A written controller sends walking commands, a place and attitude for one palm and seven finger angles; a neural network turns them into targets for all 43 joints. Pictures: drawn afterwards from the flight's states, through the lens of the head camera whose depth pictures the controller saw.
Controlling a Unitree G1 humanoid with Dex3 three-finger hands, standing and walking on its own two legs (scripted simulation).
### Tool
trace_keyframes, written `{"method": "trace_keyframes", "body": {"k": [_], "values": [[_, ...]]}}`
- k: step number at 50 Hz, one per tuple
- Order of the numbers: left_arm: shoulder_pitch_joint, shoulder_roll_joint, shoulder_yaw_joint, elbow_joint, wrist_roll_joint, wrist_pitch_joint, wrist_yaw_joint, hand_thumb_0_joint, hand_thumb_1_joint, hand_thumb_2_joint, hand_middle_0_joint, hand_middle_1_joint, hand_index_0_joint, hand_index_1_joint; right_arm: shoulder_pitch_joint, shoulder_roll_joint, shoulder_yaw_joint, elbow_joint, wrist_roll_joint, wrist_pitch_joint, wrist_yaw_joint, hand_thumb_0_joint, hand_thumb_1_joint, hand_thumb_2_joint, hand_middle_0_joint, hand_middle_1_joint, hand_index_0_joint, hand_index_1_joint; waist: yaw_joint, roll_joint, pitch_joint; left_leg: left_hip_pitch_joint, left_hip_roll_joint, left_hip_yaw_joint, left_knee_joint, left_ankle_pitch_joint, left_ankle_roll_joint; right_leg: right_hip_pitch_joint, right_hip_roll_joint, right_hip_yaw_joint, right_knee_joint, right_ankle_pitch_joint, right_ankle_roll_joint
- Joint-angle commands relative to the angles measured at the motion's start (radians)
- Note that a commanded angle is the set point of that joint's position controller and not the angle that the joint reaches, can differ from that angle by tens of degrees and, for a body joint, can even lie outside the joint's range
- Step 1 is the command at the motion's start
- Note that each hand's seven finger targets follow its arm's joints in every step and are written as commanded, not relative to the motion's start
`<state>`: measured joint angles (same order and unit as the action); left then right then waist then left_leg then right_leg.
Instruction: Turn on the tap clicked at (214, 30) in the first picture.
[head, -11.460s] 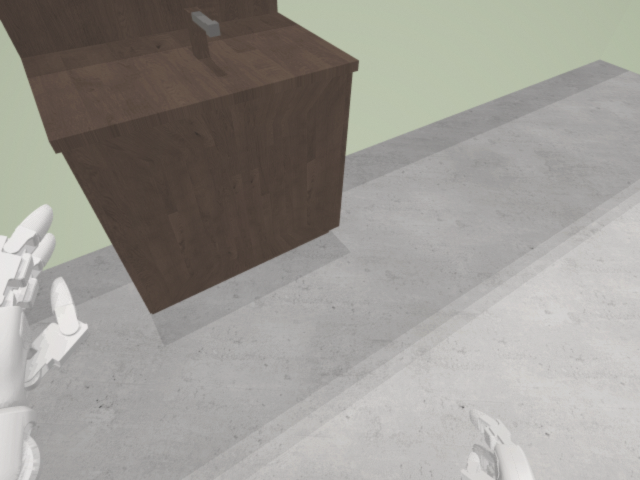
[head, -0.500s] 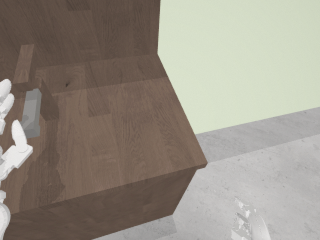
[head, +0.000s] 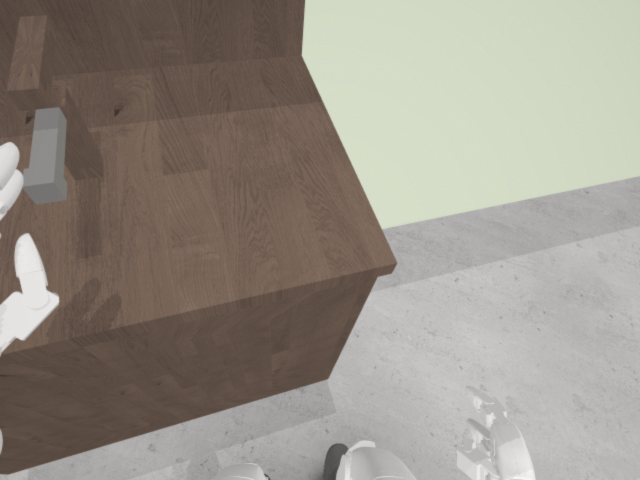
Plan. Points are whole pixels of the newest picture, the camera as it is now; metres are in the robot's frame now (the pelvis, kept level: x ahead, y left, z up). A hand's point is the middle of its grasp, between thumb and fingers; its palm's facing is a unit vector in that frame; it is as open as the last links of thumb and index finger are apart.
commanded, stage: come to a stop and stand still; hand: left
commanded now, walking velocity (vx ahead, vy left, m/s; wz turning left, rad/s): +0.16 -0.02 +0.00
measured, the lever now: (45, 184) +0.36 +0.33 +0.13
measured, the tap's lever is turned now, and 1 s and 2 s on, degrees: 0 0 0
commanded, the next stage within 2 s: look again from close up in 1.14 s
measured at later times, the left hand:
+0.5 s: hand (44, 367) +0.18 +0.23 +0.17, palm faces +0.34 -0.84 -0.41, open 7.4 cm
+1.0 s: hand (102, 305) +0.23 +0.21 +0.16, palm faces +0.33 -0.84 -0.43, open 7.4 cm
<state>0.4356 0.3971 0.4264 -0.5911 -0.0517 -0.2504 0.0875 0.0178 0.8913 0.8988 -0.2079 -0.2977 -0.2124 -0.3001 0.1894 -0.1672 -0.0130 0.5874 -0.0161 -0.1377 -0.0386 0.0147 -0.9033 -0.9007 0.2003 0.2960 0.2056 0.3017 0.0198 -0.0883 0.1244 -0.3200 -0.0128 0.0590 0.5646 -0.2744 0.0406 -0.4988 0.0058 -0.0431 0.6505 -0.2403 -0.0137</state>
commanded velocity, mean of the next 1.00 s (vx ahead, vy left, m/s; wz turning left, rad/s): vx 0.05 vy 0.00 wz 0.00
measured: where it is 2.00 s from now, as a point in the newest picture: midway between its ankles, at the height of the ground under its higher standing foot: outside the picture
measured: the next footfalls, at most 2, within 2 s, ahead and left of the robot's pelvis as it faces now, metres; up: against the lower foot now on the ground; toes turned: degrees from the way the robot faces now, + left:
right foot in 0.18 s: +0.02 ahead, -0.14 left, +0.00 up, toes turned -1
left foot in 0.32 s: +0.03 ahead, +0.08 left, +0.00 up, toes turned -2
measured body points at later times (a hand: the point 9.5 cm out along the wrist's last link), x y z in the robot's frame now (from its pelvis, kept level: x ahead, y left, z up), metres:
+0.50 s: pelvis -0.04 -0.01 +0.00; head -0.03 +0.01 +0.45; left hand +0.15 +0.27 +0.19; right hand +0.10 -0.26 -0.07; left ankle -0.01 +0.08 -0.73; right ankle -0.02 -0.15 -0.73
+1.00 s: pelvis -0.01 -0.03 +0.01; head +0.03 -0.03 +0.46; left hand +0.20 +0.25 +0.19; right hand +0.17 -0.27 -0.07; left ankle -0.01 +0.08 -0.73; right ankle -0.02 -0.15 -0.73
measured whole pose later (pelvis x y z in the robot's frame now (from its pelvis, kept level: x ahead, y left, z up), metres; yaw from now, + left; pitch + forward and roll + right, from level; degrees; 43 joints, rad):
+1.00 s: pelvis -0.01 -0.03 +0.01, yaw -2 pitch +0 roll -1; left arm 0.41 0.36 0.37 -0.44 -0.03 -0.19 0.09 0.02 0.89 0.90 -0.21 -0.30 -0.22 -0.30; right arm 0.17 -0.23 0.03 0.58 0.00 -0.12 -0.03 0.02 -0.90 -0.90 0.20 0.30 0.21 0.30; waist 0.02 0.01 0.07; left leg -0.23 0.01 0.00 0.50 -0.28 0.01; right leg -0.21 0.03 -0.02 0.44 -0.24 -0.01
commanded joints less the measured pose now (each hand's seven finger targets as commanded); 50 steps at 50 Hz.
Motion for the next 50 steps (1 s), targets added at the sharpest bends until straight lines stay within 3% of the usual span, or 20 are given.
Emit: {"method": "trace_keyframes", "body": {"k": [1,3,5,9,11,12,14,16,18,19,22,26,27,28,29,33,36,42,45,50], "values": [[0.026,0.122,0.097,-0.226,0.000,-0.060,0.022,0.000,0.900,0.900,-0.200,-0.300,-0.200,-0.300,-0.007,-0.155,-0.087,-0.160,0.011,-0.077,0.013,0.000,-0.900,-0.900,0.200,0.300,0.200,0.300,0.002,0.238,-0.285,0.277,0.323,-0.199,-0.120,0.669,0.114,-0.005,0.000,0.067,0.303,-0.190,0.014],[0.026,0.096,0.056,-0.250,0.008,-0.040,0.025,0.000,0.900,0.900,-0.200,-0.300,-0.200,-0.300,-0.014,-0.166,-0.081,-0.172,0.025,-0.076,0.036,0.000,-0.900,-0.900,0.200,0.300,0.200,0.300,0.002,0.270,-0.287,0.308,0.276,-0.167,-0.083,0.653,0.067,0.059,-0.020,0.021,0.119,-0.163,0.011],[-0.008,0.127,0.068,-0.232,0.011,-0.029,0.028,0.000,0.900,0.900,-0.200,-0.300,-0.200,-0.300,-0.033,-0.169,-0.066,-0.177,0.034,-0.074,0.039,0.000,-0.900,-0.900,0.200,0.300,0.200,0.300,-0.008,0.286,-0.229,0.162,0.258,-0.189,-0.119,0.356,0.049,0.200,-0.021,-0.014,-0.067,-0.138,0.006],[-0.069,0.196,0.119,-0.116,0.019,-0.028,0.028,0.000,0.900,0.900,-0.200,-0.300,-0.200,-0.300,-0.037,-0.165,-0.050,-0.160,0.035,-0.057,0.023,0.000,-0.900,-0.900,0.200,0.300,0.200,0.300,-0.024,0.122,-0.165,-0.066,0.116,-0.110,-0.065,-0.250,0.001,0.393,-0.075,0.033,-0.317,-0.050,-0.014],[-0.069,0.149,0.077,-0.067,0.010,-0.018,0.017,0.000,0.900,0.900,-0.200,-0.300,-0.200,-0.300,-0.011,-0.165,-0.064,-0.149,0.038,-0.051,0.017,0.000,-0.900,-0.900,0.200,0.300,0.200,0.300,-0.029,-0.055,-0.146,0.032,0.005,-0.049,0.107,-0.192,-0.032,0.167,-0.169,0.192,-0.408,-0.338,-0.087],[-0.034,0.157,0.082,-0.077,0.002,-0.009,0.018,0.000,0.900,0.900,-0.200,-0.300,-0.200,-0.300,-0.015,-0.179,-0.073,-0.138,0.043,-0.046,0.012,0.000,-0.900,-0.900,0.200,0.300,0.200,0.300,-0.031,-0.063,-0.135,0.113,-0.006,-0.045,0.203,-0.126,-0.029,0.049,-0.214,0.238,-0.435,-0.382,-0.127],[-0.033,0.148,0.064,-0.111,0.002,-0.008,0.021,0.000,0.900,0.900,-0.200,-0.300,-0.200,-0.300,-0.028,-0.152,-0.043,-0.128,0.037,-0.046,0.015,0.000,-0.900,-0.900,0.200,0.300,0.200,0.300,-0.039,-0.023,-0.150,0.103,0.004,-0.053,0.109,-0.068,-0.018,0.090,-0.215,0.176,-0.363,-0.295,-0.125],[-0.030,0.153,0.068,-0.128,0.003,-0.022,0.024,0.000,0.900,0.900,-0.200,-0.300,-0.200,-0.300,-0.038,-0.157,-0.043,-0.131,0.033,-0.063,0.007,0.000,-0.900,-0.900,0.200,0.300,0.200,0.300,-0.031,0.054,-0.142,0.091,0.034,-0.082,-0.107,-0.036,-0.004,0.174,-0.138,0.113,-0.261,-0.226,-0.075],[-0.032,0.150,0.063,-0.141,0.010,-0.040,0.026,0.000,0.900,0.900,-0.200,-0.300,-0.200,-0.300,-0.053,-0.168,-0.036,-0.128,0.028,-0.065,0.002,0.000,-0.900,-0.900,0.200,0.300,0.200,0.300,-0.025,0.324,-0.144,0.027,0.144,-0.278,-0.295,-0.194,0.034,0.230,-0.017,0.012,-0.091,-0.212,-0.012],[-0.070,0.154,0.063,-0.169,0.024,-0.045,0.025,0.000,0.900,0.900,-0.200,-0.300,-0.200,-0.300,-0.063,-0.163,-0.037,-0.144,0.028,-0.066,0.006,0.000,-0.900,-0.900,0.200,0.300,0.200,0.300,-0.016,0.387,-0.117,-0.070,0.187,-0.354,-0.348,-0.248,0.062,0.296,0.007,0.002,-0.025,-0.168,-0.005],[-0.067,0.183,0.092,-0.142,0.030,-0.052,0.026,0.000,0.900,0.900,-0.200,-0.300,-0.200,-0.300,-0.039,-0.165,-0.046,-0.143,0.036,-0.072,0.016,0.000,-0.900,-0.900,0.200,0.300,0.200,0.300,-0.011,0.217,-0.159,-0.027,0.141,-0.239,-0.203,-0.016,0.048,0.386,-0.011,0.014,-0.203,-0.030,-0.009],[-0.058,0.134,0.051,-0.077,0.020,-0.056,0.017,0.000,0.900,0.900,-0.200,-0.300,-0.200,-0.300,-0.014,-0.171,-0.055,-0.134,0.036,-0.074,0.021,0.000,-0.900,-0.900,0.200,0.300,0.200,0.300,-0.021,0.105,-0.149,-0.036,0.051,-0.149,-0.122,-0.151,0.011,0.322,-0.089,0.134,-0.295,-0.153,-0.048],[-0.938,0.811,0.387,-0.261,0.013,-0.173,0.048,0.000,0.900,0.900,-0.200,-0.300,-0.200,-0.300,0.027,-0.187,0.055,-0.194,0.059,-0.070,-0.046,0.000,-0.900,-0.900,0.200,0.300,0.200,0.300,-0.057,0.353,-0.130,-0.087,0.080,-0.167,-0.203,-0.211,0.005,0.334,-0.015,0.011,-0.088,-0.154,0.025],[-0.577,0.339,0.245,0.041,0.029,-0.140,0.027,0.000,0.900,0.900,-0.200,-0.300,-0.200,-0.300,-0.013,-0.084,0.025,-0.175,0.043,-0.106,-0.023,0.000,-0.900,-0.900,0.200,0.300,0.200,0.300,0.020,0.360,-0.232,0.022,0.128,-0.217,-0.223,-0.180,0.001,0.187,-0.023,-0.025,-0.059,-0.239,0.001],[-0.443,0.227,0.110,0.165,0.009,-0.110,0.017,0.000,0.900,0.900,-0.200,-0.300,-0.200,-0.300,-0.025,-0.151,0.015,-0.150,0.016,-0.108,-0.003,0.000,-0.900,-0.900,0.200,0.300,0.200,0.300,0.004,0.408,-0.167,0.005,0.115,-0.204,-0.244,-0.230,-0.009,0.218,-0.002,-0.018,-0.082,-0.167,-0.008],[-0.179,0.055,-0.060,0.176,0.000,-0.070,-0.008,0.000,0.900,0.900,-0.200,-0.300,-0.200,-0.300,-0.014,-0.174,-0.007,-0.149,0.032,-0.097,0.041,0.000,-0.900,-0.900,0.200,0.300,0.200,0.300,0.005,0.104,-0.149,0.004,0.051,-0.106,-0.163,-0.112,-0.027,0.291,-0.044,0.079,-0.265,-0.014,-0.016],[-0.110,0.094,-0.022,0.077,0.005,-0.052,-0.001,0.000,0.900,0.900,-0.200,-0.300,-0.200,-0.300,-0.068,-0.174,-0.007,-0.156,0.032,-0.082,0.036,0.000,-0.900,-0.900,0.200,0.300,0.200,0.300,0.008,-0.033,-0.142,0.061,0.058,-0.091,-0.149,-0.066,-0.027,0.248,-0.058,0.113,-0.323,-0.081,-0.011],[-0.171,0.258,0.150,-0.062,0.015,-0.038,0.030,0.000,0.900,0.900,-0.200,-0.300,-0.200,-0.300,-0.121,-0.164,0.002,-0.156,0.010,-0.041,-0.003,0.000,-0.900,-0.900,0.200,0.300,0.200,0.300,0.006,0.100,-0.230,0.094,0.053,-0.077,-0.131,0.106,-0.020,0.336,-0.067,0.120,-0.284,0.121,-0.019],[-0.136,0.182,0.094,-0.095,0.008,-0.031,0.028,0.000,0.900,0.900,-0.200,-0.300,-0.200,-0.300,-0.115,-0.153,0.003,-0.168,0.015,-0.042,-0.004,0.000,-0.900,-0.900,0.200,0.300,0.200,0.300,0.004,0.193,-0.267,0.122,0.051,-0.074,-0.118,0.229,-0.022,0.388,-0.068,0.103,-0.254,0.263,-0.021],[-0.047,0.133,0.069,-0.125,0.008,-0.018,0.033,0.000,0.900,0.900,-0.200,-0.300,-0.200,-0.300,-0.111,-0.162,-0.009,-0.168,0.016,-0.033,0.004,0.000,-0.900,-0.900,0.200,0.300,0.200,0.300,0.001,0.150,-0.333,0.195,0.061,-0.067,-0.068,0.474,-0.023,0.432,-0.061,0.076,-0.224,0.475,-0.013]]}}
